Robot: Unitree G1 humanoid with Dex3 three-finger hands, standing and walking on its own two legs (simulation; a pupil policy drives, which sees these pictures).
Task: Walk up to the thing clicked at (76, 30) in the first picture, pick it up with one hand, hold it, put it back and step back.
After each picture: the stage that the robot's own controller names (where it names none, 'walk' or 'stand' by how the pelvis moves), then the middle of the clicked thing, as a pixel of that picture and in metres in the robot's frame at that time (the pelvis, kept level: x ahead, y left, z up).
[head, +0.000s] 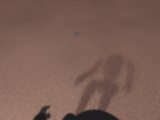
stand; (76, 32) +2.18 +0.45 -0.72
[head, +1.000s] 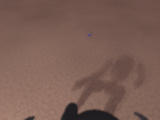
walk; (89, 34) +2.08 +0.20 -0.71
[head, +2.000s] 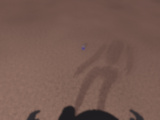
walk; (83, 46) +1.45 +0.14 -0.70
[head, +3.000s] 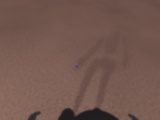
walk; (76, 64) +0.96 +0.19 -0.71
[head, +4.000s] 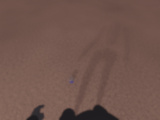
walk; (71, 79) +0.60 +0.22 -0.71
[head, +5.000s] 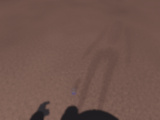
walk; (73, 91) +0.44 +0.19 -0.70
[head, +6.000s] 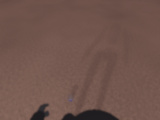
stand; (70, 98) +0.37 +0.20 -0.72
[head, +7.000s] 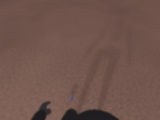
stand; (70, 97) +0.35 +0.22 -0.71
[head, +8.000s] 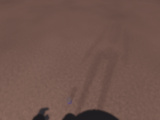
stand; (69, 100) +0.34 +0.22 -0.72
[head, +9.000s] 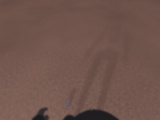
stand; (68, 102) +0.32 +0.23 -0.73
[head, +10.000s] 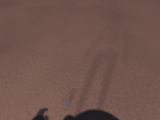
stand; (68, 102) +0.31 +0.24 -0.73
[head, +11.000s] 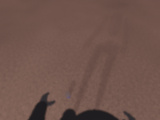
go down; (68, 95) +0.33 +0.23 -0.71
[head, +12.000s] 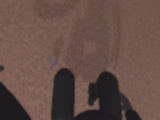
go down; (52, 60) +0.40 +0.26 -0.28
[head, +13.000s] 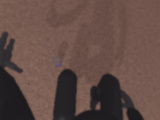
close in; (57, 61) +0.40 +0.25 -0.29
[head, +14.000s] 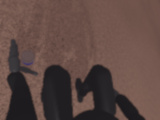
close in; (28, 58) +0.39 +0.28 -0.22
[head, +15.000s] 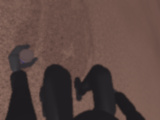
close; (26, 57) +0.38 +0.28 -0.22
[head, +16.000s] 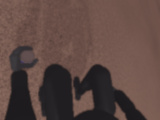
lift; (27, 58) +0.37 +0.27 -0.23
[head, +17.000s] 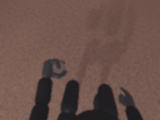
lift; (60, 70) +0.33 +0.20 -0.02
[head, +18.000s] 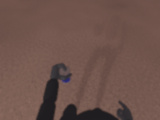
hold; (65, 75) +0.32 +0.17 +0.00
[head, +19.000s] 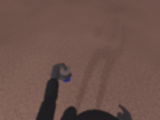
hold; (65, 74) +0.33 +0.17 +0.00
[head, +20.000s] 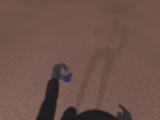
hold; (66, 74) +0.33 +0.17 +0.00
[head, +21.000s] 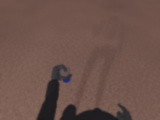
crouch; (65, 75) +0.33 +0.17 -0.02
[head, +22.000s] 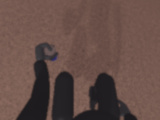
lower; (51, 53) +0.44 +0.24 -0.10
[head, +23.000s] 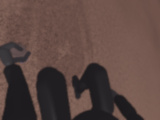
lower; (20, 54) +0.41 +0.28 -0.22
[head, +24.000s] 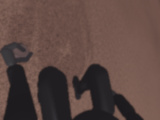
lower; (22, 54) +0.40 +0.28 -0.22
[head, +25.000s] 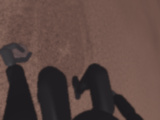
lower; (21, 54) +0.40 +0.28 -0.22
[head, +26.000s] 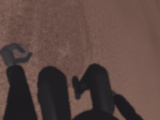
lower; (21, 54) +0.40 +0.28 -0.22
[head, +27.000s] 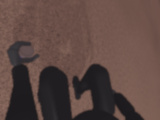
open; (26, 54) +0.40 +0.27 -0.23
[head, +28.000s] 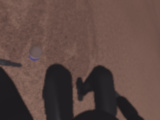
stand; (35, 53) +0.39 +0.26 -0.23
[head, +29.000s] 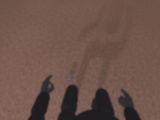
walk; (69, 77) +0.39 +0.20 -0.52
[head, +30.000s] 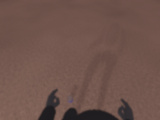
stand; (70, 98) +0.35 +0.19 -0.66
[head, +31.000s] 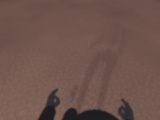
stand; (70, 98) +0.35 +0.20 -0.67
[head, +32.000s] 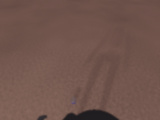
stand; (73, 100) +0.37 +0.18 -0.72
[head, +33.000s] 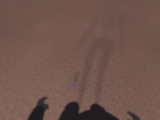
walk; (73, 84) +0.43 +0.17 -0.70
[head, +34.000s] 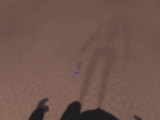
walk; (76, 70) +0.71 +0.21 -0.70
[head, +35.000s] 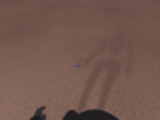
stand; (77, 64) +0.99 +0.23 -0.70
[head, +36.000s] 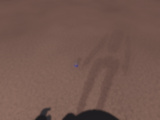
stand; (76, 64) +0.99 +0.24 -0.72
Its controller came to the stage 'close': yes
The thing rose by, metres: 0.72
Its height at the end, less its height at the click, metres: +0.00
